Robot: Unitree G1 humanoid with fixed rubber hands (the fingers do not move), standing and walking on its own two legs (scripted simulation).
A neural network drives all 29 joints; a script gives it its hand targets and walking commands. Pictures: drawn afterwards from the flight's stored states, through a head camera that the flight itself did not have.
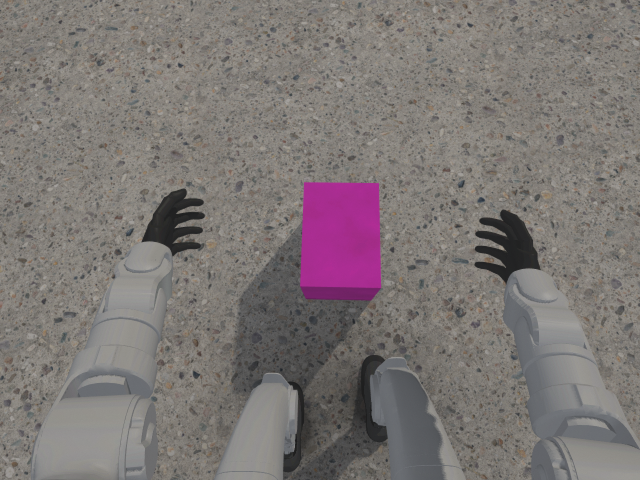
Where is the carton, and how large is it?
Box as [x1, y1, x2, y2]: [300, 182, 380, 300]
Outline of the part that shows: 304,182 300,286 305,297 322,299 370,300 380,288 378,183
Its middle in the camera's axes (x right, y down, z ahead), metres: +0.05 +0.02 +1.01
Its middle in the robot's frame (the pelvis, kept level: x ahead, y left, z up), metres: +0.53 -0.04 -0.58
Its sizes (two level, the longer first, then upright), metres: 0.254 0.181 0.221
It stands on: the floor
